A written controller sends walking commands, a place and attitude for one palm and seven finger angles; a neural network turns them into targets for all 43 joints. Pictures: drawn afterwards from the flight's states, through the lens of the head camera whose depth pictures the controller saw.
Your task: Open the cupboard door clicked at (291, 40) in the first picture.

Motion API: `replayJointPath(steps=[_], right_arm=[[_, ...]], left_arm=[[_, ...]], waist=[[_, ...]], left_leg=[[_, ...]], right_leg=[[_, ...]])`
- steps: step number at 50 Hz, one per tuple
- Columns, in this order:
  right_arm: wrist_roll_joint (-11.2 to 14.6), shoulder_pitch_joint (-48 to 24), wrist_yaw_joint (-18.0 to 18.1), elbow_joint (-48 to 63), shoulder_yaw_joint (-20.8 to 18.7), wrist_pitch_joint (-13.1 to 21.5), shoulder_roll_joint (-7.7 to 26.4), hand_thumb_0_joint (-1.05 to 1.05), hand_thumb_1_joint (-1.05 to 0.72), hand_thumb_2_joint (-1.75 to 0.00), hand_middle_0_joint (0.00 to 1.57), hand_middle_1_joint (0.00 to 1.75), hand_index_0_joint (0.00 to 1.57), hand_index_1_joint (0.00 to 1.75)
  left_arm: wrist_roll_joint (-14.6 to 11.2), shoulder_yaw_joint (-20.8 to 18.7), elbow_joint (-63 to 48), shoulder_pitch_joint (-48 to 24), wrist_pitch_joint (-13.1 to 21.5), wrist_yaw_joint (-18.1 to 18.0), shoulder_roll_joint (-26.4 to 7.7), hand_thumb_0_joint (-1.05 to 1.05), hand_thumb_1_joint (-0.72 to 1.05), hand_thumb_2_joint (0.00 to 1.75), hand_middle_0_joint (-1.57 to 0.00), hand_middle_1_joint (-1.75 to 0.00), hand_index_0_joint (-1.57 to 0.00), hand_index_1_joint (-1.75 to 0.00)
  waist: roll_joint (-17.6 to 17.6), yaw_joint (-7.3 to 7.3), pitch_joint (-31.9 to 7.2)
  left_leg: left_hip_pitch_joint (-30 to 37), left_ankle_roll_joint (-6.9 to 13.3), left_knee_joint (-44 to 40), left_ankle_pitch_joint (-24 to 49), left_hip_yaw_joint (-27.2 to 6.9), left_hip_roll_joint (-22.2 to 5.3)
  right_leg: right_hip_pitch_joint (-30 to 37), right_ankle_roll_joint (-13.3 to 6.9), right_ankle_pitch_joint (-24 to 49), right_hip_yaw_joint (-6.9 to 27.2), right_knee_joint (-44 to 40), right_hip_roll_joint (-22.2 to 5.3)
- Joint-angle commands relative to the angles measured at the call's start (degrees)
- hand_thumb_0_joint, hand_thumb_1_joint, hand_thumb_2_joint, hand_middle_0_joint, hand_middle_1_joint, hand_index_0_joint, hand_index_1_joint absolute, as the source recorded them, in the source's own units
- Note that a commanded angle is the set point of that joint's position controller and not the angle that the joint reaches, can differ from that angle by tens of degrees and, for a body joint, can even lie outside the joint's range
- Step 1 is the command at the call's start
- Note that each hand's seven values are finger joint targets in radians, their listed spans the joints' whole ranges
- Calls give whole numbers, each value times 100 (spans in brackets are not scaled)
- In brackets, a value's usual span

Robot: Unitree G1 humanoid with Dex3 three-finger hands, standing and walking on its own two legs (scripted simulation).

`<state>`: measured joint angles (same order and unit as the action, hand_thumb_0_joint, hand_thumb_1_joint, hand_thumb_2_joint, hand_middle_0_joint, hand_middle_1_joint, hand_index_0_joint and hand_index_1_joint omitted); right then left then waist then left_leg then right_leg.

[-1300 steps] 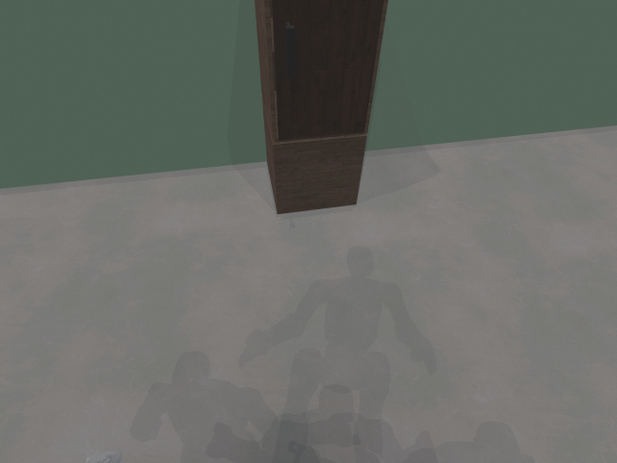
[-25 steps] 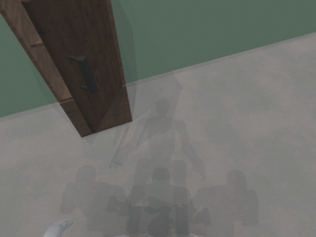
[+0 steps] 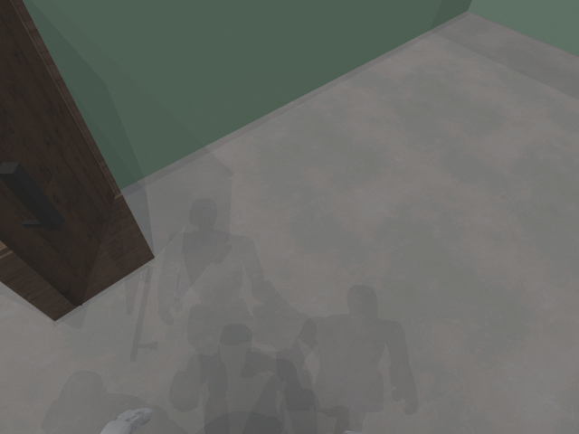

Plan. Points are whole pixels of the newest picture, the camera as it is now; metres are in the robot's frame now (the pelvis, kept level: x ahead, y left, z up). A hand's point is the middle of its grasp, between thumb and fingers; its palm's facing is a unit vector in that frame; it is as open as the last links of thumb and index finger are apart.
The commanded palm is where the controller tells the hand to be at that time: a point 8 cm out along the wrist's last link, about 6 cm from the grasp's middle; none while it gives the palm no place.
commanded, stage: walk to a spot facing it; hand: left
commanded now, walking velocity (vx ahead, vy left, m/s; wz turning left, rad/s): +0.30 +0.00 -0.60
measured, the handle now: (21, 199) +0.45 +0.48 -0.01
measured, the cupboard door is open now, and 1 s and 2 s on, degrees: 51 51 51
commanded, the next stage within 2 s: turn to face it in 1.82 s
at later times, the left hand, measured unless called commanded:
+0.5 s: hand (203, 357) +0.26 +0.16 -0.17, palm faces -0.29 -0.94 -0.17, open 7.4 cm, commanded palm none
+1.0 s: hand (271, 283) +0.41 +0.05 -0.19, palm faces -0.39 -0.90 -0.18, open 7.3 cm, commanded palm none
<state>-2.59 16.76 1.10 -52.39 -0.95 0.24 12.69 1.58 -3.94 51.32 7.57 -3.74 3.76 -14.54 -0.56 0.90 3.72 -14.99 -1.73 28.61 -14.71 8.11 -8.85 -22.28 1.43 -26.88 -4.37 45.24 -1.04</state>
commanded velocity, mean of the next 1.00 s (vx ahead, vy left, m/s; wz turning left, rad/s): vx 0.36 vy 0.00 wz -0.33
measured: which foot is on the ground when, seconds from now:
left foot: down 0.00-0.06, up 0.08-0.32, down 0.34-0.66, up 0.68-0.98, down 1.00-1.00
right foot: up 0.00-0.06, down 0.08-0.32, up 0.34-0.64, down 0.66-1.00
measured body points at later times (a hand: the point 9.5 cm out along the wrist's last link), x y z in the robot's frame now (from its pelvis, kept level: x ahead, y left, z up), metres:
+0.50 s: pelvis +0.13 -0.02 +0.00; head +0.17 -0.01 +0.44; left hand +0.27 +0.21 -0.16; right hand +0.10 -0.27 -0.14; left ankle +0.18 +0.11 -0.74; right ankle +0.08 -0.14 -0.67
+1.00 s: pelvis +0.32 -0.12 -0.01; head +0.35 -0.12 +0.44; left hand +0.43 +0.10 -0.17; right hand +0.29 -0.37 -0.15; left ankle +0.45 -0.05 -0.74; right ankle +0.21 -0.19 -0.74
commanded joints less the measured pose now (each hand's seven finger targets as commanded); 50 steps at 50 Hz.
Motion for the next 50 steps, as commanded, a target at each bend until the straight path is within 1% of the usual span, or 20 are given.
replayJointPath(steps=[1, 2, 3, 4, 5, 8, 14, 15, 16, 18, 21, 24, 31, 32, 33, 34, 38, 45, 48, 50], right_arm=[[56, 233, 6, 196, -412, 88, 1328, 0, -90, -90, 20, 30, 20, 30], [97, 42, -24, 293, -379, 90, 1130, 0, -90, -90, 20, 30, 20, 30], [172, -414, -71, 590, -270, 97, 647, 0, -90, -90, 20, 30, 20, 30], [129, -1266, -90, 922, -252, 101, 777, 0, -90, -90, 20, 30, 20, 30], [174, -1258, -124, 971, -309, 113, 844, 0, -90, -90, 20, 30, 20, 30], [130, -1108, -172, 692, -357, 127, 759, 0, -90, -90, 20, 30, 20, 30], [138, -58, -151, 272, -351, 270, 641, 0, -90, -90, 20, 30, 20, 30], [128, 643, -72, 52, -433, 312, 965, 0, -90, -90, 20, 30, 20, 30], [-24, 1467, -1, -110, -592, 358, 1681, 0, -90, -90, 20, 30, 20, 30], [-31, 1388, 26, -4, -544, 349, 1794, 0, -90, -90, 20, 30, 20, 30], [3, 355, 20, 141, -325, 412, 1045, 0, -90, -90, 20, 30, 20, 30], [28, 420, 0, 4, -303, 457, 944, 0, -90, -90, 20, 30, 20, 30], [28, 269, -95, -157, -316, 270, 855, 0, -90, -90, 20, 30, 20, 30], [90, 156, -125, -119, -271, 278, 670, 0, -90, -90, 20, 30, 20, 30], [192, -49, -166, 114, -170, 300, 226, 0, -90, -90, 20, 30, 20, 30], [148, -504, -153, 299, -244, 290, 466, 0, -90, -90, 20, 30, 20, 30], [76, -227, -157, -156, -290, 201, 359, 0, -90, -90, 20, 30, 20, 30], [90, -456, -262, -139, -267, 267, 45, 0, -90, -90, 20, 30, 20, 30], [74, 222, -186, -394, -327, 368, 417, 0, -90, -90, 20, 30, 20, 30], [-48, 1588, -61, -692, -546, 369, 1411, 0, -90, -90, 20, 30, 20, 30]], left_arm=[[-31, -118, -350, -13, 275, -5, -431, 0, 90, 90, -20, -30, -20, -30], [-13, -224, -189, 502, 310, -61, -728, 0, 90, 90, -20, -30, -20, -30], [31, -379, 1, 1067, 356, -161, -1435, 0, 90, 90, -20, -30, -20, -30], [-71, -446, 105, 1565, 366, -218, -1675, 0, 90, 90, -20, -30, -20, -30], [-61, -426, 91, 1372, 396, -302, -1559, 0, 90, 90, -20, -30, -20, -30], [-21, -304, -79, 621, 510, -336, -1068, 0, 90, 90, -20, -30, -20, -30], [-43, -295, -9, 247, 541, -245, -1013, 0, 90, 90, -20, -30, -20, -30], [-25, -228, -66, 148, 527, -215, -731, 0, 90, 90, -20, -30, -20, -30], [-88, -133, -223, 175, 483, -169, -303, 0, 90, 90, -20, -30, -20, -30], [-33, -157, -513, -295, 598, -98, -343, 0, 90, 90, -20, -30, -20, -30], [37, -158, -252, -176, 507, 22, -239, 0, 90, 90, -20, -30, -20, -30], [11, -41, -212, -150, 419, 92, 17, 0, 90, 90, -20, -30, -20, -30], [25, -127, -24, 244, 458, -5, -261, 0, 90, 90, -20, -30, -20, -30], [41, -218, 219, 1040, 530, -66, -604, 0, 90, 90, -20, -30, -20, -30], [46, -394, 474, 1932, 587, -166, -1349, 0, 90, 90, -20, -30, -20, -30], [-87, -415, 512, 2050, 551, -229, -1478, 0, 90, 90, -20, -30, -20, -30], [-54, -146, 226, 669, 657, -378, -493, 0, 90, 90, -20, -30, -20, -30], [-49, -178, 624, 866, 777, -319, -578, 0, 90, 90, -20, -30, -20, -30], [-87, -157, 617, 728, 733, -301, -465, 0, 90, 90, -20, -30, -20, -30], [-99, -11, 373, 751, 720, -241, 31, 0, 90, 90, -20, -30, -20, -30]], waist=[[-793, -7, -537], [-157, -302, -596], [1808, -646, -488], [1667, -1098, -187], [1193, -796, -182], [1241, -342, -30], [606, 285, -250], [-272, 592, -513], [-2005, 913, -798], [-746, 735, -400], [-1103, 130, 129], [-1084, 64, -311], [-279, -289, -377], [443, -704, -723], [2316, -1075, -1041], [1670, -1127, -684], [1148, -160, -284], [473, -102, -179], [68, 289, -293], [-1907, 749, -849]], left_leg=[[32, 388, -357, -759, -393, -877], [-1012, 150, 450, -1149, 8, -561], [-2614, -234, 2025, -2208, 678, 295], [-3196, -170, 3022, -2370, -238, 373], [-3244, -151, 3356, -1938, -606, 184], [-2358, -244, 2757, -991, -644, 163], [731, -231, 159, 209, -53, 699], [1751, -118, -264, -400, -569, 291], [2387, 443, -1146, -1874, -2852, -1386], [1456, 1346, -1912, -2810, -4204, -2365], [473, 851, -1927, -1578, -2162, -1457], [573, 675, -1719, -314, -689, -968], [-362, 460, -662, -845, -26, -754], [-1070, 234, 748, -550, 463, -313], [-2674, -24, 2775, -1971, 754, 525], [-3196, 26, 3807, -2258, -271, 414], [-2089, -108, 3186, -626, -602, -97], [-790, -92, 664, 252, -136, 360], [812, 75, -139, 409, -182, 388], [2437, 1094, -1299, -1001, -3256, -1756]], right_leg=[[1196, -227, 478, -384, -1794, 254], [2350, -467, 96, 347, -2383, -223], [3152, -1153, -339, 2749, -3181, -1723], [2800, -1664, -72, 3638, -3508, -2248], [2641, -1820, -813, 3696, -3401, -2188], [1690, -1403, 724, 2339, -3139, -1457], [83, -924, 637, 1730, -2357, -703], [-576, -685, 394, 1420, -1341, -282], [-1698, -298, -692, 487, 738, 530], [-2283, -375, -629, 743, 2544, -64], [-2062, -213, 646, 577, 2462, -506], [-1268, -154, 1018, 152, 938, -450], [1463, -295, 1217, -333, -1316, 31], [2700, -557, 610, 381, -1853, -394], [3784, -1282, -143, 2931, -2819, -1969], [3344, -1672, -236, 3785, -3431, -2402], [1540, -1292, 1302, 1667, -3320, -1516], [1320, -1164, 1512, 1205, -3142, -1198], [577, -868, 1479, 837, -2104, -779], [-1347, -373, -344, -114, 1135, 284]])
